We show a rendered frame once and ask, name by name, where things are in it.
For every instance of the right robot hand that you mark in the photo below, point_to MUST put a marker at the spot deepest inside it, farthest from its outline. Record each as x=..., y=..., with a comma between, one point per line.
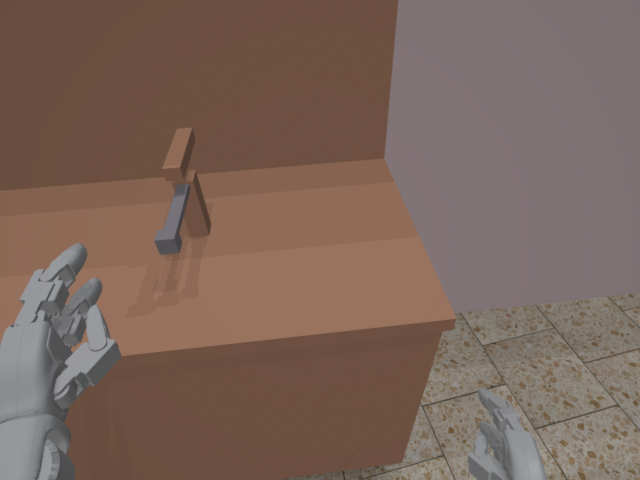
x=516, y=456

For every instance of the left robot hand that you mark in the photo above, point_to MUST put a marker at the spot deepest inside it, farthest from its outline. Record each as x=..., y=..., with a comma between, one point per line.
x=37, y=347

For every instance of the tap lever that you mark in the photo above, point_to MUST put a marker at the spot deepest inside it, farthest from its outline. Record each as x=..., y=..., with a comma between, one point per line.
x=168, y=240

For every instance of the robot left forearm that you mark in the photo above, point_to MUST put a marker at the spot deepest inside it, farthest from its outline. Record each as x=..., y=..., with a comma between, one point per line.
x=34, y=447

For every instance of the counter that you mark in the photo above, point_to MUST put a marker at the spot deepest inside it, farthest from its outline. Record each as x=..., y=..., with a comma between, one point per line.
x=295, y=331

